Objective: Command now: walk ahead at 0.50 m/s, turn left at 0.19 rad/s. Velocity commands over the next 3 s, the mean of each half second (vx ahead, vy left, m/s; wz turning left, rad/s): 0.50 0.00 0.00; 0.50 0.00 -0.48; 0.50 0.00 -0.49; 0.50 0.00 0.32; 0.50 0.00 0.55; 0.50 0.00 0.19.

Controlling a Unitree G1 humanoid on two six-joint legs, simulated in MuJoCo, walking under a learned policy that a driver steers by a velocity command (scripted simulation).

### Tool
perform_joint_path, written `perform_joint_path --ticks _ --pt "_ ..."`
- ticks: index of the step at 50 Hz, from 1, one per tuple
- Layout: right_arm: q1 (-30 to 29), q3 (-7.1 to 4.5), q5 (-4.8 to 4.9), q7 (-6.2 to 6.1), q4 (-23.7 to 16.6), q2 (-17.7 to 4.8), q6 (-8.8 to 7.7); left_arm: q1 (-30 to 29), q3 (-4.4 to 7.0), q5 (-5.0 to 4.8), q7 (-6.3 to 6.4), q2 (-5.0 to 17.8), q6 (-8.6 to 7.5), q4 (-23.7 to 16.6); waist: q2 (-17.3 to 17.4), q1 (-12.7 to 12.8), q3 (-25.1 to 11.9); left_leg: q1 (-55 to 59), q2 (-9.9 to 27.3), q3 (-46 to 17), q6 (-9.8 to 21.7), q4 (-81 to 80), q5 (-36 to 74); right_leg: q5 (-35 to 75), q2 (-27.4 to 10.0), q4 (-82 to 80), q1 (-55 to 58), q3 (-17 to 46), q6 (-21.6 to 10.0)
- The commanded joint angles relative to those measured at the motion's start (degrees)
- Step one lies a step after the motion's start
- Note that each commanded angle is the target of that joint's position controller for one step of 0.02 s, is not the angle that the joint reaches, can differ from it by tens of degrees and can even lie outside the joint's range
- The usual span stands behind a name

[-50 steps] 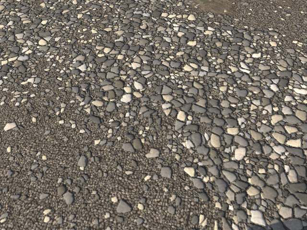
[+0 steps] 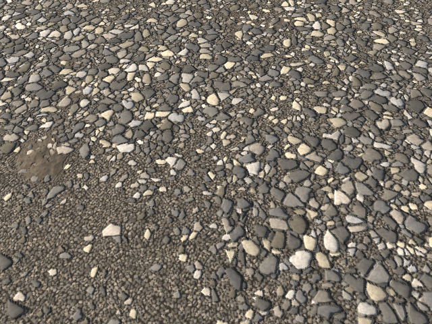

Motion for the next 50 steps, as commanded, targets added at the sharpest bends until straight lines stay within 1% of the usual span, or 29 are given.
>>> perform_joint_path --ticks 1,4,6,7,8,9,10,11,12,13,14,16,18,20,23,26,30,33,35,36,37,38,39,40,41,42,44,46,50 --pt "-5.66 1.05 0.16 0.6 -4.82 -0.36 -0.93 -1.28 1.34 -0.3 -0.16 6.96 -0.77 -2.22 -8.62 -1.09 2.15 1.35 1.08 4.44 -0.53 -9.64 5.47 17.72 -12.58 -6.93 -2.23 6.49 -7.08" --pt "-9.3 1.41 0.36 0.32 -5.84 -1.01 -1.22 2.1 1.68 -0.21 -0.16 8.38 -0.33 -0.18 -8.89 -0.05 2.57 4.89 0.72 7.01 0.84 -15.36 4.47 20.69 -14.16 -5.33 0.13 6.55 -6.72" --pt "-9.23 1.26 0.26 -0.2 -5.97 -1.87 -1.47 2.87 1.9 -0.1 0.02 9.23 0.24 0.91 -8.86 -0.62 2.73 7.04 -0.07 7.71 2.47 -17.96 1.44 25.39 -15.6 -2.7 2.85 6.82 -6.42" --pt "-7.12 1.04 0.05 -0.54 -5.29 -2.25 -1.7 2.74 1.95 -0.15 0.14 9.57 0.53 1.31 -8.72 -1.86 1.76 10.58 -1.32 8.33 3.43 -19.82 -0.09 31.72 -15.54 0.87 3.8 6.15 -5.98" --pt "-1.47 0.62 -0.33 -0.96 -3.28 -2.66 -2.17 2.53 1.87 -0.43 0.23 9.54 0.88 1.76 -7.27 -4.71 -0.98 18.23 -2.91 9.02 4.6 -23.71 0.96 37.95 -14.09 8.35 3.56 4.17 -5.08" --pt "7.44 -0.32 -1.06 -1.57 0.01 -4.71 -2.77 2.92 1.36 -0.54 0.31 8.19 1.0 1.71 -4.93 -7.91 -6.46 30.77 -2.15 7.37 6.21 -24.7 0.96 35.72 -11.49 19.12 -1.06 2.01 -3.89" --pt "16.83 -1.72 -2.19 -2.43 1.35 -9.82 -3.08 2.54 0.21 -1.17 0.15 4.77 0.83 -1.15 3.01 -11.29 -14.19 46.22 12.61 -9.97 10.2 -26.78 -6.12 16.43 -7.71 37.2 -14.68 -0.89 -1.85" --pt "18.27 -2.85 -0.71 -2.76 1.97 -14.12 -2.46 6.53 0.12 -1.08 0.17 2.73 0.99 -1.93 12.69 -8.95 -17.68 52.31 23.86 -33.05 15.79 -34.1 -4.94 -19.16 1.06 52.35 -29.36 0.91 -0.86" --pt "14.68 -2.34 1.37 -2.72 1.93 -10.9 -2.11 1.66 1.63 0.22 0.59 7.89 1.64 -1.5 3.72 -8.4 -10.84 46.98 20.72 -28.7 14.75 -34.33 -5.47 -16.33 -2.44 55.61 -33.91 7.06 -1.65" --pt "10.11 -1.39 1.51 -2.61 1.54 -7.54 -2.3 -0.94 1.46 -0.06 0.17 6.65 1.33 -2.3 2.35 -6.22 -4.26 39.77 18.07 -21.11 13.45 -35.63 -1.92 -11.44 -4.46 54.03 -34.29 7.27 -1.98" --pt "7.27 -0.68 1.34 -2.36 1.42 -4.8 -2.65 -1.68 1.21 -0.27 -0.08 5.38 1.29 -2.0 1.12 -4.48 -1.69 34.4 15.06 -15.7 11.63 -37.77 2.03 -8.24 -6.07 50.7 -31.91 7.06 -1.85" --pt "5.31 -0.02 1.44 -2.56 2.02 -2.4 -3.42 0.48 1.01 0.67 -0.57 3.95 2.65 -0.34 2.19 -1.76 -0.17 28.23 11.62 -8.47 9.44 -40.76 6.63 -5.79 -7.07 47.51 -26.79 6.75 -0.66" --pt "7.2 -0.24 1.43 -2.73 3.29 -2.95 -4.46 -0.27 1.12 0.66 -1.21 3.19 3.53 -0.19 1.48 -1.37 0.07 27.21 11.36 -5.0 9.57 -42.69 10.55 -3.43 -6.32 47.26 -26.7 7.0 -0.11" --pt "8.97 -0.53 1.52 -2.89 4.57 -3.62 -5.01 -4.22 1.26 0.57 -1.56 2.87 3.93 -1.23 0.91 -1.74 2.04 27.45 11.35 -1.71 9.27 -44.8 10.54 0.69 -6.56 45.48 -30.55 7.87 0.38" --pt "11.17 -0.33 1.38 -3.01 5.98 -2.96 -5.2 -9.94 1.32 0.51 -1.7 2.67 4.06 -2.87 0.17 -2.75 3.9 29.34 10.99 2.56 8.53 -45.76 12.53 6.6 -6.17 40.41 -35.22 8.38 0.89" --pt "11.8 -0.1 1.45 -3.2 6.89 -2.76 -5.44 -15.36 0.64 0.6 -2.1 1.57 3.77 -4.64 0.29 -3.63 4.83 30.04 10.05 7.37 7.44 -45.63 16.37 12.44 -5.55 31.77 -33.81 5.54 0.7" --pt "15.72 -0.16 1.29 -4.03 9.24 -3.59 -5.16 -22.26 -0.08 0.87 -2.67 1.16 3.54 -7.74 0.01 -5.61 6.08 36.13 11.7 10.99 6.61 -43.26 24.45 12.2 -4.55 23.04 -32.75 0.83 -1.41" --pt "15.52 -0.43 0.99 -4.62 9.98 -5.16 -4.52 -20.96 0.26 1.0 -2.53 2.02 3.52 -8.24 1.27 -4.11 3.95 41.42 12.79 13.7 5.45 -35.17 44.51 5.2 -1.16 20.08 -28.06 -2.41 -4.58" --pt "14.69 -0.86 0.69 -4.92 9.98 -6.79 -3.65 -13.65 1.2 1.21 -2.02 3.67 3.42 -6.45 2.6 -0.83 -0.98 42.51 13.05 15.37 4.96 -21.78 58.02 -0.91 2.95 19.09 -19.41 -4.23 -7.41" --pt "14.28 -0.99 0.87 -4.93 9.63 -7.38 -3.15 -5.99 2.13 1.59 -1.7 5.13 2.99 -4.18 1.73 2.54 -5.32 38.6 12.41 16.26 4.24 -10.22 53.91 0.02 4.37 15.18 -9.19 -3.26 -9.24" --pt "13.49 -0.72 1.08 -4.72 7.94 -6.66 -3.24 3.12 3.88 2.33 -0.88 9.6 2.86 -1.98 -2.66 6.6 -10.82 26.59 10.75 16.61 2.73 6.52 37.04 -3.7 -3.06 12.39 5.5 7.81 -12.74" --pt "16.62 0.5 1.62 -3.21 4.34 0.03 -3.73 1.84 5.63 1.81 -0.19 16.24 3.3 -2.79 -16.96 1.89 -15.47 0.12 -2.1 14.48 -0.61 28.62 -18.04 -0.66 -20.65 8.9 23.23 39.53 -22.81" --pt "9.12 -0.49 1.07 -3.04 3.01 -4.89 -4.41 2.96 5.52 -0.48 -0.19 14.96 3.99 -2.6 -7.82 4.85 -16.35 -6.96 -2.69 1.82 -0.13 32.96 -18.35 -0.62 -20.73 2.95 23.25 46.75 -23.25" --pt "5.52 -0.2 1.7 -2.79 1.25 -4.27 -5.28 -1.21 5.08 -0.66 0.26 13.2 4.15 -2.45 -6.07 2.88 -7.51 -9.93 1.18 0.75 0.3 29.64 -11.96 2.48 -19.63 1.56 15.98 37.5 -20.94" --pt "5.64 -0.1 1.76 -2.88 1.45 -4.21 -5.78 -3.89 4.31 -0.64 0.31 9.9 4.05 -2.64 -2.05 0.53 -3.01 -6.89 3.16 1.31 0.18 24.0 -8.41 8.66 -17.26 0.17 8.13 32.27 -18.34" --pt "5.76 -0.19 1.11 -2.99 1.79 -3.95 -5.23 -6.15 3.85 -0.71 0.48 8.31 3.75 -2.84 -0.84 -1.67 -0.29 -3.45 4.33 1.3 -0.48 20.13 -7.82 14.22 -14.29 -0.58 2.21 27.7 -16.33" --pt "7.86 -0.03 -0.29 -2.76 1.84 -2.92 -2.94 -7.48 3.2 -1.08 0.57 6.88 2.87 -3.05 -2.22 -4.23 -0.85 2.28 4.9 1.47 -2.27 15.46 -8.0 19.76 -10.8 -1.8 -3.45 22.45 -15.12" --pt "6.95 0.14 -0.52 -2.4 0.99 -1.91 -1.54 -6.01 3.56 -1.18 0.38 8.47 1.98 -2.62 -3.03 -4.63 -0.66 2.24 4.76 2.81 -3.63 11.37 -6.73 21.75 -8.98 -2.57 -5.62 20.42 -15.07" --pt "-2.83 0.26 -0.25 -2.13 -2.72 -1.97 -1.08 -1.94 3.89 -1.05 0.28 9.45 2.0 -2.2 -5.01 -1.62 1.92 -2.49 4.6 3.78 -5.22 -0.05 2.67 17.91 -6.9 -3.97 -5.25 20.68 -12.77"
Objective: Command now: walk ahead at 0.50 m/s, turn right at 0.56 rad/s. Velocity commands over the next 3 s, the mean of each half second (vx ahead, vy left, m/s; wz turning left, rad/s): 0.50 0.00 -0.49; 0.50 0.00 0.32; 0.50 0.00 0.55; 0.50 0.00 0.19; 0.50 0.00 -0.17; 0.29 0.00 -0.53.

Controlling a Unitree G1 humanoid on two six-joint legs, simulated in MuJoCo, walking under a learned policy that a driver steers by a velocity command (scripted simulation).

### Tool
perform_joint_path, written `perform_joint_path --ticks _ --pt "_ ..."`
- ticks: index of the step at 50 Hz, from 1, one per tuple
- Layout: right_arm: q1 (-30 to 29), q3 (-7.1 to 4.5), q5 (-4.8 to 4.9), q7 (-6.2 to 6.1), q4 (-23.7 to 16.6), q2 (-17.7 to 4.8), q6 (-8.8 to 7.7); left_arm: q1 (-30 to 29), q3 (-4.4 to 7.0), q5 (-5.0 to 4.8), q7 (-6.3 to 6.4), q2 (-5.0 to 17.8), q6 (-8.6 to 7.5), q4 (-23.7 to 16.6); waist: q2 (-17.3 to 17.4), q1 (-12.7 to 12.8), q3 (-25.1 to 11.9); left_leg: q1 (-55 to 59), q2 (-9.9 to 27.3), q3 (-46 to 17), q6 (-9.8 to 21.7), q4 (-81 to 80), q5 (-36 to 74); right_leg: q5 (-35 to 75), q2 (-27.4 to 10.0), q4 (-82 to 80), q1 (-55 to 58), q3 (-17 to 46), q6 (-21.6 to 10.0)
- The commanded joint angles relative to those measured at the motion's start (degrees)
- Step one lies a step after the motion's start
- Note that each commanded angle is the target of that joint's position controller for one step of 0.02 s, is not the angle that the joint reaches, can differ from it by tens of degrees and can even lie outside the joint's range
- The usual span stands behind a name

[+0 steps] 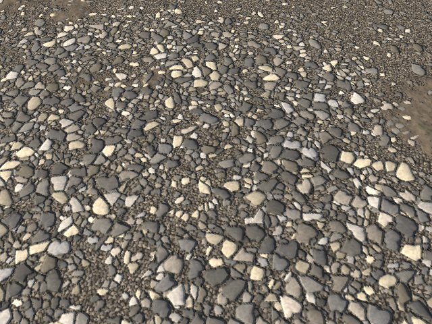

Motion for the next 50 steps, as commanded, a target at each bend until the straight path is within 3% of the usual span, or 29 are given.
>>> perform_joint_path --ticks 1,5,8,10,11,12,13,14,15,16,17,19,21,23,26,28,30,33,35,36,37,38,39,40,41,43,46,50 --pt "-3.2 -0.71 0.16 0.21 -4.19 -3.88 0.17 2.24 1.91 -0.07 0.12 8.52 -0.86 -3.07 -4.06 0.47 -0.18 -1.25 -1.66 2.55 -1.14 -7.24 7.39 16.64 -13.8 -6.91 -0.65 13.11 -6.39" --pt "-10.01 -0.26 0.69 0.58 -6.75 -4.11 -0.35 6.25 2.02 0.35 0.51 8.92 -0.59 -2.72 -4.82 3.43 -0.61 -2.21 -3.74 2.29 -0.64 -15.22 11.32 20.64 -14.2 -3.92 5.22 15.06 -5.39" --pt "-12.44 -0.11 1.06 0.61 -8.45 -4.99 -1.04 6.91 2.17 0.96 1.04 9.7 -0.44 -3.09 -5.56 3.75 -0.57 0.22 -5.38 1.62 0.54 -20.25 9.52 24.48 -15.55 -0.6 8.1 17.61 -4.6" --pt "-7.91 -0.53 1.24 0.35 -7.71 -6.55 -1.56 3.89 2.43 1.15 1.41 10.81 -0.53 -4.19 -6.36 0.74 -1.22 8.92 -6.64 1.03 2.01 -24.7 6.11 26.92 -15.85 2.4 6.02 18.86 -2.56" --pt "-2.71 -1.08 1.29 -0.1 -6.18 -7.81 -1.89 2.06 2.54 1.19 1.26 11.43 -0.74 -4.79 -6.33 -1.67 -3.18 16.89 -8.22 1.63 2.99 -26.09 3.74 31.51 -14.92 6.63 3.91 18.83 -1.37" --pt "4.93 -1.79 1.05 -0.76 -4.09 -9.33 -2.57 0.99 2.43 0.76 0.78 11.27 -1.12 -4.96 -3.57 -5.64 -7.06 27.68 -7.81 1.5 4.45 -29.88 4.89 32.31 -11.68 16.14 1.15 16.59 0.05" --pt "13.68 -2.78 -0.14 -1.79 -3.51 -13.26 -3.1 1.3 1.41 0.06 0.19 7.79 -1.69 -6.35 2.03 -8.89 -14.97 40.98 3.04 -9.13 7.24 -32.07 -5.19 20.72 -7.85 31.07 -5.37 12.68 1.54" --pt "14.85 -3.97 -1.06 -2.11 -3.97 -18.38 -2.39 7.37 0.32 -1.57 0.26 2.51 -1.57 -8.21 15.4 -5.62 -21.17 54.03 18.39 -34.84 13.5 -37.66 -10.51 -18.65 1.35 46.58 -22.92 5.39 3.51" --pt "11.71 -3.67 -0.04 -1.8 -4.07 -14.69 -1.55 7.34 0.67 0.59 0.77 7.3 -0.76 -6.93 9.82 -3.77 -17.29 48.68 18.22 -40.89 14.58 -39.55 -16.83 -19.63 -3.63 52.74 -28.6 5.01 2.86" --pt "8.01 -2.46 0.43 -1.61 -4.93 -9.42 -1.4 3.93 1.02 1.18 0.46 8.2 -0.3 -6.47 2.77 -3.29 -9.44 40.75 15.71 -31.75 13.45 -40.46 -16.9 -14.12 -6.42 53.11 -28.74 4.62 2.99" --pt "5.67 -1.74 0.53 -1.39 -4.72 -6.66 -1.46 1.42 0.81 1.23 -0.09 7.25 -0.09 -6.74 0.23 -2.69 -5.03 34.95 12.56 -23.28 12.3 -41.75 -10.07 -10.5 -8.31 50.91 -27.58 3.7 3.5" --pt "6.65 -1.16 0.71 -1.32 -3.12 -5.25 -2.14 0.34 0.55 2.33 -1.21 5.67 0.88 -7.02 4.2 -1.74 -2.45 29.07 7.82 -13.05 10.58 -43.74 0.88 -8.44 -10.04 47.72 -24.55 2.96 4.31" --pt "9.53 -1.21 1.21 -0.44 -0.98 -5.45 -3.62 0.78 0.0 2.44 -1.67 3.91 1.33 -6.94 5.03 -1.21 -3.16 28.08 6.86 -9.91 11.89 -44.04 10.7 -7.71 -8.96 45.86 -23.0 3.65 4.64" --pt "10.48 -1.53 1.75 0.04 0.47 -6.39 -4.33 -1.81 -0.3 2.54 -1.93 3.63 1.32 -7.81 4.92 -0.6 -2.57 28.79 6.52 -7.75 13.39 -45.23 13.59 -5.8 -8.89 42.44 -25.42 3.34 5.29" --pt "11.25 -1.53 2.39 0.34 1.9 -6.19 -3.77 -9.97 -1.45 3.03 -2.39 2.83 0.91 -10.36 4.2 -1.23 -0.74 27.94 4.01 -4.73 14.01 -47.1 14.11 -0.05 -11.84 30.99 -26.36 -2.1 7.22" --pt "13.14 -1.88 2.26 0.45 2.98 -7.01 -3.35 -15.12 -2.53 2.4 -2.63 1.26 0.43 -11.8 4.45 -2.68 -0.02 25.7 2.56 -3.26 13.56 -46.92 15.1 2.63 -11.33 23.02 -22.23 -3.96 8.2" --pt "15.42 -2.48 2.03 0.54 3.99 -8.79 -2.99 -17.46 -2.75 1.92 -2.38 1.89 0.06 -12.36 4.26 -3.51 -0.27 26.11 3.15 -4.03 13.29 -45.32 17.45 3.06 -10.16 18.65 -19.0 -4.98 8.53" --pt "16.55 -2.98 1.99 0.41 4.79 -9.96 -2.44 -17.56 -2.42 1.72 -1.35 3.54 -0.76 -12.89 4.35 -2.85 -1.1 28.12 4.94 -7.26 12.47 -41.62 18.34 1.41 -9.49 14.36 -14.55 -4.51 7.49" --pt "15.84 -2.97 2.35 0.21 4.97 -9.55 -2.14 -9.87 -1.63 2.26 -0.34 4.95 -1.75 -10.39 1.79 1.04 -3.87 25.73 2.49 -6.36 10.63 -32.66 20.07 2.01 -8.47 7.29 -2.05 -4.25 6.04" --pt "15.49 -2.41 2.68 0.26 4.24 -7.42 -2.33 -2.01 -0.48 3.38 0.5 8.24 -2.52 -8.46 -2.99 4.28 -9.08 20.59 -1.51 -3.34 9.17 -20.54 15.91 -1.69 -14.41 4.93 9.22 2.15 4.14" --pt "16.06 -1.07 3.74 0.21 1.16 -1.68 -2.45 4.27 0.83 4.37 1.27 14.14 -2.62 -8.64 -13.9 6.06 -16.19 6.52 -8.43 2.54 6.69 -3.26 -5.99 -12.18 -30.33 0.03 22.63 20.83 0.85" --pt "17.77 -2.1 2.98 -0.31 0.92 -5.1 -1.58 4.22 1.4 2.86 1.37 14.91 -1.58 -7.96 -16.02 4.6 -16.2 -0.71 -10.22 1.51 7.39 6.21 -17.97 -16.18 -34.82 -4.46 19.58 33.54 -2.94" --pt "17.11 -2.76 2.18 -0.42 2.27 -6.76 -0.75 -0.24 0.04 2.3 1.14 9.56 -1.3 -8.81 -9.1 2.25 -9.2 -2.27 -6.52 -1.44 8.1 9.82 -14.69 -18.97 -32.17 -4.84 13.99 27.32 -2.38" --pt "15.67 -2.61 2.1 0.13 2.61 -5.37 -0.55 -3.81 -0.82 1.81 0.91 5.95 -1.64 -9.17 -7.31 0.82 -4.29 -1.94 -4.67 -1.35 7.76 9.19 -10.37 -14.23 -29.04 -6.32 8.5 20.09 -1.5" --pt "15.03 -2.66 2.05 0.46 2.87 -4.5 -0.17 -5.71 -1.32 1.8 0.88 3.89 -2.0 -9.22 -7.61 -0.42 -2.48 -0.41 -3.53 -0.78 7.21 7.83 -7.73 -8.34 -26.52 -7.77 5.29 14.16 -0.07" --pt "14.41 -2.81 0.9 1.21 2.92 -3.81 0.99 -5.43 -1.52 1.58 1.15 2.95 -2.92 -8.22 -8.42 -1.73 -1.38 0.89 -2.73 -0.01 5.88 7.82 -4.45 1.69 -24.03 -8.77 2.78 6.79 0.71" --pt "9.93 -2.74 0.82 2.11 1.06 -2.62 1.88 -2.75 -0.96 0.96 1.16 3.75 -4.09 -6.44 -6.6 -2.14 -1.39 -2.58 -2.28 0.6 4.77 7.77 0.27 12.06 -24.03 -9.42 4.2 0.81 -0.1" --pt "1.93 -2.18 0.73 3.1 -1.93 -1.88 2.11 -0.3 -0.76 1.15 1.16 3.53 -4.02 -4.5 -6.26 -1.21 0.66 -6.01 -1.9 2.0 3.76 0.0 7.24 15.83 -23.24 -10.05 5.18 -6.03 -0.48"
Over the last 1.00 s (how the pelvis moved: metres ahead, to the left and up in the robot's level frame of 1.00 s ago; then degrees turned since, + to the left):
0.52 -0.03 0.00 -19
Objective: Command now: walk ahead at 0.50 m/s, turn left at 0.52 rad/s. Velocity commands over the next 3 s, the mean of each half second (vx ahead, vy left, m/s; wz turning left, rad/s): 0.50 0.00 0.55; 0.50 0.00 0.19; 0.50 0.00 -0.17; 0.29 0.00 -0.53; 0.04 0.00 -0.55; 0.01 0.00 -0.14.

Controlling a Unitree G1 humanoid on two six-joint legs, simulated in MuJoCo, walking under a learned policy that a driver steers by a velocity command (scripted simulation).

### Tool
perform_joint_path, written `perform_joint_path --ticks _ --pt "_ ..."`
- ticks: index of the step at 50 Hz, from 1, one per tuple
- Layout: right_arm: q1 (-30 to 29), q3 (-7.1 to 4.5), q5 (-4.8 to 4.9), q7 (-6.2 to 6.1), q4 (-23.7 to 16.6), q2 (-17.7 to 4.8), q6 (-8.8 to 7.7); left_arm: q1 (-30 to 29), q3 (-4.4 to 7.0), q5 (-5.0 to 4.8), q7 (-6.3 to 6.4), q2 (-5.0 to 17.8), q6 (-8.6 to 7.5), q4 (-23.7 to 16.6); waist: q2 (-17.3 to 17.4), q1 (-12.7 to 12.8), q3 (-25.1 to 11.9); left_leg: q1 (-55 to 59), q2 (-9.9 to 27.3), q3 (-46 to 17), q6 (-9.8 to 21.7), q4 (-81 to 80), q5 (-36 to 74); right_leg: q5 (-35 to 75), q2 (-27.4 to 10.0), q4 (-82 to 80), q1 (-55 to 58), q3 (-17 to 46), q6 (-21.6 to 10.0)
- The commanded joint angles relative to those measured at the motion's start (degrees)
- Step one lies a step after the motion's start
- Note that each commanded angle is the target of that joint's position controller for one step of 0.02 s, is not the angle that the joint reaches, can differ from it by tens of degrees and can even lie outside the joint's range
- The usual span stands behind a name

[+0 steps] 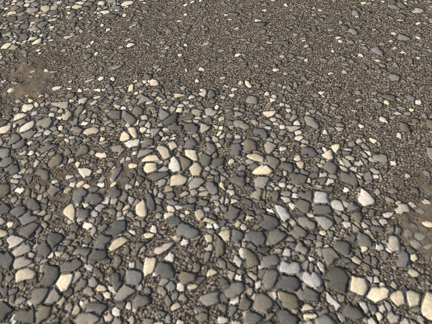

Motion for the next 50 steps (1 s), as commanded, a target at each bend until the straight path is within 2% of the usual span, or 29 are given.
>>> perform_joint_path --ticks 1,6,8,10,11,12,13,14,15,16,17,18,19,22,25,29,34,36,37,38,39,40,41,42,43,44,45,47,50 --pt "-4.52 0.81 -0.03 0.98 -4.83 0.43 -0.34 -0.94 1.11 0.06 0.03 5.36 -0.93 -2.33 -7.62 -0.68 3.21 -4.29 1.25 0.43 -0.49 -6.99 6.49 18.22 -14.56 -7.04 0.45 4.87 -5.6" --pt "-12.37 1.54 -0.39 1.81 -8.24 0.01 -0.49 2.27 1.97 0.1 0.42 8.17 -0.3 -0.23 -7.13 0.99 4.98 1.09 -0.35 5.76 2.71 -19.82 6.02 24.24 -16.19 -5.11 4.14 -0.28 -4.44" --pt "-12.15 1.28 -0.6 1.5 -8.66 -0.73 -0.43 2.84 2.21 0.17 0.66 9.34 0.39 0.45 -7.49 0.34 4.0 4.35 -2.8 7.91 4.9 -22.15 1.31 37.67 -16.53 0.11 7.43 -2.45 -3.67" --pt "-6.11 0.45 -0.73 0.73 -7.31 -2.21 -0.64 2.96 2.68 0.25 0.87 11.34 1.44 0.89 -8.48 -2.55 -0.45 12.41 -7.19 9.68 7.64 -23.53 -4.98 53.6 -16.53 12.63 9.42 -4.05 -3.24" --pt "1.54 -0.38 -0.96 0.12 -5.07 -3.39 -1.21 2.55 2.76 0.04 0.86 11.92 2.04 0.68 -7.29 -5.98 -4.98 22.16 -9.28 9.22 9.32 -27.15 -4.18 51.46 -15.91 24.17 6.41 -4.9 -2.52" --pt "11.26 -2.01 -1.58 -0.89 -2.1 -7.34 -1.54 2.35 2.43 0.27 0.73 11.02 2.16 -0.55 -2.69 -10.05 -10.85 37.08 -4.88 0.98 11.89 -30.34 -7.19 36.38 -14.33 40.62 -4.49 -5.23 -0.61" --pt "9.88 -3.7 -1.02 -1.7 -2.93 -14.84 -1.36 4.75 0.82 -0.03 -0.5 3.36 1.8 -4.82 11.84 -5.42 -15.19 54.82 13.34 -29.24 19.82 -33.79 -8.72 -16.15 -3.91 61.25 -30.96 -3.33 3.17" --pt "12.48 -3.8 0.79 -1.97 -4.14 -14.94 -0.67 -2.45 1.75 0.39 -0.69 8.39 1.14 -6.76 3.58 -9.13 -18.47 55.56 16.14 -43.6 21.84 -41.78 -7.03 -18.04 -0.37 67.46 -37.76 9.86 3.45" --pt "9.68 -3.39 1.0 -2.49 -2.97 -13.37 -0.44 -6.73 1.61 -0.3 -0.91 8.02 0.53 -8.12 0.56 -7.71 -9.75 50.11 14.69 -33.3 20.15 -42.5 -2.02 -11.33 -3.96 65.87 -41.68 11.91 2.68" --pt "6.93 -2.52 1.38 -2.74 -2.79 -9.91 -0.69 -5.94 1.17 -0.46 -0.79 7.33 -0.09 -7.53 -2.16 -5.11 -4.2 41.55 12.34 -26.94 17.97 -42.98 5.29 -6.7 -6.16 59.97 -38.88 11.56 2.4" --pt "4.3 -1.93 1.43 -2.89 -3.04 -7.89 -1.13 -5.22 1.26 0.11 -0.63 7.18 0.19 -6.75 -3.37 -2.66 -1.59 35.54 8.97 -22.09 15.82 -43.46 11.37 -5.67 -7.43 55.78 -35.01 11.82 2.59" --pt "2.46 -1.38 1.8 -3.01 -3.33 -6.32 -1.52 -3.44 1.2 1.12 -0.65 7.07 1.2 -6.45 -2.8 -0.6 -1.47 31.39 6.64 -18.64 15.01 -44.28 15.41 -5.46 -7.89 53.41 -30.98 12.1 3.27" --pt "2.12 -1.08 1.9 -2.83 -3.54 -5.71 -2.08 -2.44 1.21 1.62 -0.8 6.8 2.27 -6.13 -2.39 0.23 -2.25 29.35 5.55 -17.0 14.84 -44.67 18.06 -5.66 -7.88 51.79 -28.5 12.07 3.86" --pt "4.64 -1.45 1.93 -2.45 -2.8 -7.28 -3.27 -4.71 0.95 1.73 -1.32 5.3 3.94 -7.26 -2.19 0.34 -1.58 26.46 3.18 -15.09 14.78 -46.41 17.6 -2.65 -7.31 46.26 -29.26 10.75 5.28" --pt "8.43 -1.18 1.8 -2.45 -1.66 -6.68 -3.54 -11.5 0.79 1.52 -1.58 5.13 4.09 -9.15 -0.72 -2.1 1.17 28.14 2.58 -14.64 13.05 -48.61 14.98 4.99 -7.55 37.83 -33.93 10.18 5.71" --pt "13.21 -0.73 1.79 -2.74 0.19 -6.08 -4.0 -18.22 0.33 1.14 -2.1 4.59 3.62 -10.81 0.1 -5.11 1.62 34.2 2.8 -13.66 10.56 -47.94 19.22 12.61 -6.35 28.09 -35.38 9.77 4.63" --pt "16.58 -0.33 0.92 -3.59 1.88 -6.64 -4.08 -24.7 -0.01 0.63 -2.6 4.97 2.76 -13.26 0.62 -6.96 3.36 40.55 5.25 -14.23 10.2 -45.5 25.3 11.44 -3.72 20.17 -34.41 8.5 2.04" --pt "15.09 -0.36 0.69 -4.0 2.11 -7.45 -4.17 -22.2 0.23 0.52 -2.52 5.7 2.38 -12.94 1.26 -4.84 3.54 40.71 6.24 -13.87 9.01 -43.52 31.11 7.88 -2.33 17.01 -28.99 8.36 0.11" --pt "13.77 -0.38 0.66 -4.09 2.06 -7.96 -4.31 -18.42 0.6 0.45 -2.18 6.41 2.19 -11.77 1.64 -2.93 2.24 40.0 5.87 -12.96 8.0 -40.39 38.78 5.43 -0.61 15.63 -22.96 7.77 -0.94" --pt "13.15 -0.44 0.52 -3.99 2.28 -8.49 -4.38 -12.32 1.21 0.35 -1.57 7.51 1.93 -9.77 1.37 -0.28 -0.95 39.63 4.74 -11.84 7.2 -33.58 46.07 3.51 1.48 14.19 -15.18 6.89 -2.06" --pt "12.42 -0.26 0.69 -3.75 2.37 -8.28 -4.49 -3.58 1.86 0.67 -0.81 8.8 1.38 -7.21 -0.67 3.99 -5.8 35.88 2.17 -9.32 6.13 -22.77 44.22 5.44 0.47 11.16 -3.44 7.8 -3.74" --pt "12.83 0.69 0.98 -3.56 0.64 -5.15 -4.82 6.08 2.82 1.97 0.15 12.89 1.03 -6.08 -6.29 7.13 -13.52 26.0 -1.11 -7.12 5.13 -6.17 26.18 -1.74 -12.29 10.46 10.55 21.82 -6.78" --pt "20.54 1.2 2.82 -3.3 0.62 -1.13 -4.66 6.89 4.19 2.22 -0.22 17.89 1.47 -5.0 -20.13 2.95 -17.86 7.87 -12.38 -3.14 2.78 11.61 -18.23 -3.75 -25.47 3.51 20.95 49.66 -14.83" --pt "16.65 0.56 0.61 -3.66 1.46 -5.8 -4.33 2.49 3.16 0.23 -0.89 12.47 2.05 -5.34 -9.45 1.98 -11.15 2.64 -8.75 -7.78 3.79 15.15 -17.45 -8.32 -22.87 0.4 14.64 51.17 -13.52" --pt "12.28 0.46 0.62 -3.21 0.71 -5.6 -4.37 -2.78 2.29 -0.29 -1.11 8.96 2.02 -6.07 -5.61 0.49 -3.94 2.3 -6.17 -7.39 3.72 13.67 -12.15 -6.91 -20.82 -0.22 6.73 40.97 -12.41" --pt "9.8 0.88 0.63 -2.85 0.18 -4.52 -4.41 -5.1 1.7 0.1 -1.29 6.74 1.73 -5.92 -3.61 -0.25 -1.13 3.4 -4.24 -6.51 3.5 10.98 -9.29 -0.79 -17.93 -1.77 1.74 34.64 -11.07" --pt "8.94 0.94 0.27 -2.51 0.05 -4.01 -3.95 -5.28 1.35 0.08 -1.14 5.95 1.36 -5.23 -5.04 -1.17 0.16 4.64 -2.82 -5.62 3.09 8.57 -8.38 3.99 -15.52 -2.76 -1.11 29.62 -9.77" --pt "10.25 1.34 -0.42 -1.81 0.64 -2.78 -2.85 -4.01 1.02 -0.25 -1.14 5.41 0.52 -3.46 -7.51 -2.56 -0.32 7.78 -1.87 -4.06 1.87 5.91 -7.16 11.03 -13.01 -4.41 -3.97 24.27 -8.85" --pt "6.36 1.75 -0.61 -1.22 -0.29 -1.85 -2.2 -1.08 1.41 -0.83 -1.35 6.75 -0.36 -1.26 -6.91 -2.6 0.96 3.63 -0.06 -1.79 0.33 2.16 -3.89 14.55 -12.25 -7.16 -3.65 20.45 -9.79"
Over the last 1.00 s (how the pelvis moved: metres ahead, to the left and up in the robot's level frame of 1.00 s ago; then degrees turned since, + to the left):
0.50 -0.05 0.00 -1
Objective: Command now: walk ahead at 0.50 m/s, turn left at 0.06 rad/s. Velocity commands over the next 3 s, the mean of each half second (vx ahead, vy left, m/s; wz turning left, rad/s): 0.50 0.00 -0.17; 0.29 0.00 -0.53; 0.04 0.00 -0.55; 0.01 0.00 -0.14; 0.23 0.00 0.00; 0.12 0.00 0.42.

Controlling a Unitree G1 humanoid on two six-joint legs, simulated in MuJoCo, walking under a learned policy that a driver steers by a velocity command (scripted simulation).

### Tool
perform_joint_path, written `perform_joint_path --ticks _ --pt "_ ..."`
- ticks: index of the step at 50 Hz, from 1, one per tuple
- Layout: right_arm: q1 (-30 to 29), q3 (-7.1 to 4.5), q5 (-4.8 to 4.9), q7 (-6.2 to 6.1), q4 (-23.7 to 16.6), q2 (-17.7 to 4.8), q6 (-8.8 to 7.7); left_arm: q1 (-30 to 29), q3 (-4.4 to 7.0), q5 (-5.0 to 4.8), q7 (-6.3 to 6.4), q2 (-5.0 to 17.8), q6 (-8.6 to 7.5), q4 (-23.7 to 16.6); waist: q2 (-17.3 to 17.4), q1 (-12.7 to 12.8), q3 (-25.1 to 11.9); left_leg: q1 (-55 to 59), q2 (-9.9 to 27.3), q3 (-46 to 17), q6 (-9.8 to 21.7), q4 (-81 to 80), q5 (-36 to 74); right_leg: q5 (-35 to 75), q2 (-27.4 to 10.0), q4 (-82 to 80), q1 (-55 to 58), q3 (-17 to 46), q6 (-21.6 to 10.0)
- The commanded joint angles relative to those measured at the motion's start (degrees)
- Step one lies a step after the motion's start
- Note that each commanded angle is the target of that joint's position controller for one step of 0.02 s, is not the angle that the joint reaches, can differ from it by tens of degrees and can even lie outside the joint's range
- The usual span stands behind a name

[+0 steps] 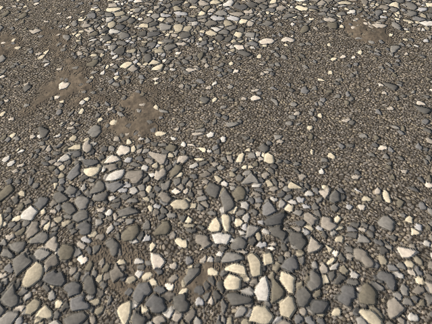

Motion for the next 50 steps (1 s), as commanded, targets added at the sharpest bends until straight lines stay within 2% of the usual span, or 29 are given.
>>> perform_joint_path --ticks 1,6,9,11,13,14,15,16,17,18,19,20,21,22,26,30,34,37,39,40,41,42,43,44,45,46,47,48,50 --pt "0.24 -0.3 -0.3 0.6 -2.7 -2.65 0.35 2.46 1.36 -0.47 -0.02 6.63 -1.43 -0.9 -6.3 -0.84 0.35 -7.5 3.57 1.23 -1.71 -3.12 4.79 11.95 -15.09 -12.87 3.22 13.09 -7.54" --pt "-11.47 0.92 0.31 0.92 -6.03 -0.86 -0.02 6.46 1.19 -0.56 -0.1 6.5 -1.23 1.78 -6.31 1.8 1.9 -7.68 3.68 4.77 -3.02 -19.29 14.17 18.15 -12.44 -13.24 5.01 7.71 -5.93" --pt "-16.36 1.19 0.51 0.73 -7.27 -1.06 -0.25 9.45 1.16 -0.36 0.18 6.86 -1.09 3.42 -6.23 3.4 2.26 -5.67 2.42 5.8 -2.33 -25.45 15.96 21.42 -13.58 -11.61 7.93 7.87 -5.72" --pt "-17.71 1.0 0.49 0.49 -8.02 -1.73 -0.52 10.16 1.21 -0.12 0.57 7.38 -0.78 4.23 -6.25 3.1 2.5 -5.2 1.77 5.11 -1.55 -27.72 13.96 24.9 -15.2 -9.21 10.86 9.73 -5.81" --pt "-15.83 0.63 0.48 0.12 -7.73 -2.68 -1.08 8.88 1.48 0.18 0.99 8.43 -0.45 4.37 -6.46 1.44 1.76 -1.47 0.57 4.7 -0.42 -30.22 9.81 30.37 -16.13 -5.32 12.58 11.01 -5.28" --pt "-12.01 0.21 0.41 -0.24 -6.56 -3.46 -1.49 7.81 1.61 0.23 1.11 8.94 -0.36 4.27 -6.59 -0.45 0.06 3.98 -0.78 4.86 0.31 -32.07 7.59 35.5 -15.71 -1.21 12.35 11.05 -4.58" --pt "-4.43 -0.45 0.1 -0.77 -4.03 -4.57 -2.12 6.86 1.57 0.0 1.01 8.9 -0.23 4.25 -5.03 -3.89 -3.84 14.12 -1.89 5.41 1.5 -36.14 8.83 37.52 -13.57 7.25 10.36 9.6 -3.56" --pt "4.97 -1.54 -1.03 -1.6 -1.66 -7.72 -2.85 6.37 1.15 -0.48 0.84 7.56 -0.4 3.35 -2.03 -7.42 -10.2 28.72 4.04 -0.33 3.64 -36.85 7.74 28.06 -10.55 19.77 2.01 7.83 -2.46" --pt "10.89 -3.21 -2.35 -2.24 -1.69 -14.11 -2.76 11.18 -0.34 -2.48 0.58 1.05 -0.43 1.07 9.11 -6.9 -19.66 46.91 21.72 -22.84 9.04 -39.01 1.15 -0.68 -2.64 40.0 -16.51 2.78 0.27" --pt "9.13 -3.23 -0.55 -1.88 -1.76 -12.65 -1.77 11.28 0.93 -1.25 1.14 5.49 0.26 1.8 8.5 -6.17 -20.18 43.52 25.45 -34.55 11.04 -45.46 -2.58 -20.21 -0.59 48.23 -23.47 5.53 -0.32" --pt "3.73 -2.1 0.25 -1.7 -2.4 -8.34 -1.48 7.79 1.76 -0.41 1.14 7.21 0.85 1.82 2.86 -3.83 -10.63 35.3 22.52 -26.54 9.47 -46.93 -6.87 -16.01 -4.32 50.09 -25.5 7.84 -0.86" --pt "-0.44 -1.31 0.59 -1.53 -2.92 -4.94 -1.74 5.36 1.56 -0.34 0.58 5.76 0.92 1.49 1.42 -2.52 -4.8 27.84 19.81 -19.26 8.13 -49.54 -4.57 -11.7 -6.44 48.23 -24.96 7.58 -0.63" --pt "-2.02 -0.87 0.63 -1.57 -2.78 -3.2 -2.13 4.58 1.57 -0.13 0.17 4.62 1.38 1.58 2.23 -1.32 -2.04 23.2 17.22 -13.26 6.25 -51.52 -0.63 -9.36 -7.82 46.07 -23.22 7.22 -0.36" --pt "-2.28 -0.61 0.89 -1.81 -2.15 -2.27 -2.54 4.82 1.68 0.67 -0.26 4.19 2.18 1.65 3.38 0.01 -0.56 19.84 15.3 -8.67 4.95 -52.69 3.02 -8.14 -8.66 44.91 -21.54 6.96 0.25" --pt "0.32 -1.17 1.49 -1.91 -0.39 -3.19 -4.41 1.27 1.68 0.94 -1.54 2.44 3.98 0.08 1.91 1.32 -0.02 19.2 14.16 0.3 5.07 -55.07 12.18 -1.71 -9.58 44.25 -24.36 5.88 1.81" --pt "3.52 -1.22 1.16 -1.95 1.46 -2.78 -4.4 -6.59 1.42 0.89 -2.27 2.02 4.15 -2.96 1.3 0.3 2.01 21.53 12.89 6.97 5.17 -55.38 17.25 5.99 -9.86 36.4 -29.71 4.49 2.81" --pt "4.38 -1.32 1.51 -2.52 2.45 -3.97 -4.02 -13.21 0.15 1.14 -2.79 0.05 3.62 -5.54 1.61 -0.64 2.97 21.34 11.71 14.94 4.0 -49.95 38.36 11.54 -7.01 20.85 -22.09 -1.84 2.28" --pt "5.61 -1.79 1.65 -3.17 3.23 -5.47 -3.07 -12.52 0.39 1.73 -2.78 1.33 3.52 -6.11 3.28 -0.41 0.69 26.7 12.85 16.32 2.91 -42.89 49.05 7.73 -4.36 16.73 -18.21 -3.8 0.18" --pt "4.61 -2.44 1.77 -3.78 2.97 -6.9 -2.03 -7.13 1.16 2.1 -2.29 3.16 3.19 -5.04 4.28 1.7 -2.52 28.74 13.29 16.39 2.33 -32.94 56.43 2.19 -1.44 14.64 -12.78 -4.27 -2.05" --pt "4.19 -2.64 1.88 -3.82 2.66 -7.22 -1.39 -2.35 1.84 2.3 -1.84 4.37 2.6 -3.76 3.17 3.52 -5.51 28.38 12.97 16.25 1.71 -23.93 53.49 2.8 -0.01 11.13 -7.7 -3.67 -3.35" --pt "4.07 -2.8 2.27 -3.51 2.26 -7.44 -1.01 3.09 2.75 2.9 -0.93 6.52 1.67 -2.22 -1.06 6.61 -9.05 24.04 10.85 17.07 -0.65 -10.28 41.36 13.68 -0.94 4.05 0.93 -1.0 -5.11" --pt "8.51 -1.71 1.52 -3.18 0.05 -2.2 -0.91 3.5 4.26 2.67 -0.25 13.21 1.27 -2.26 -11.68 2.69 -14.19 7.72 5.39 16.33 -2.81 6.45 -7.29 47.75 -16.67 12.33 16.5 14.81 -9.02" --pt "10.71 -1.64 2.38 -3.04 -1.83 -2.41 0.07 4.69 5.65 0.04 -0.05 17.28 2.38 -3.85 -15.03 3.38 -23.75 -5.2 -3.77 7.43 -4.99 22.04 -23.79 56.96 -27.24 8.79 26.49 35.88 -21.35" --pt "6.84 -1.77 1.28 -2.99 -1.7 -4.16 0.44 2.79 5.37 -1.1 0.55 15.1 3.68 -5.27 -4.99 4.12 -21.16 -7.82 0.2 1.35 -4.92 21.76 -18.12 47.03 -25.22 5.04 21.5 30.98 -20.09" --pt "2.73 -1.53 1.53 -2.85 -2.66 -3.37 0.3 -1.81 4.42 -1.23 1.03 11.59 4.26 -5.83 -4.19 3.23 -13.09 -8.69 1.67 1.18 -4.9 18.82 -12.99 38.49 -22.72 2.26 13.05 26.75 -18.42" --pt "0.88 -1.6 1.14 -3.0 -2.65 -3.35 0.33 -4.62 3.5 -1.13 1.25 8.45 4.53 -5.75 -1.88 1.31 -7.32 -7.71 3.25 0.83 -5.12 13.62 -9.98 34.12 -19.1 -0.09 6.1 23.45 -15.26" --pt "0.81 -1.77 0.3 -3.06 -3.07 -3.67 1.12 -5.6 3.13 -1.36 1.5 7.03 4.64 -5.78 -2.84 0.02 -5.47 -5.3 3.93 0.47 -5.39 9.85 -8.53 31.89 -16.57 -1.2 1.6 21.15 -13.37" --pt "2.22 -1.8 -0.2 -3.08 -2.61 -3.49 2.18 -6.18 2.87 -0.98 1.44 6.33 4.6 -5.88 -3.36 -0.84 -5.95 -2.3 3.65 0.63 -5.58 7.93 -7.52 30.3 -14.92 -1.86 -1.16 19.73 -12.08" --pt "3.24 -1.62 0.08 -3.03 -2.65 -2.42 3.46 -6.03 3.27 -0.22 0.94 7.93 4.05 -6.05 -3.37 -1.62 -7.72 0.05 2.53 0.88 -5.82 4.99 -6.58 29.21 -13.17 -1.98 -3.28 18.86 -11.07"
Over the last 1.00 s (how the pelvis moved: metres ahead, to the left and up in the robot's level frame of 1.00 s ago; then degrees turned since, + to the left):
0.55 0.11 0.00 22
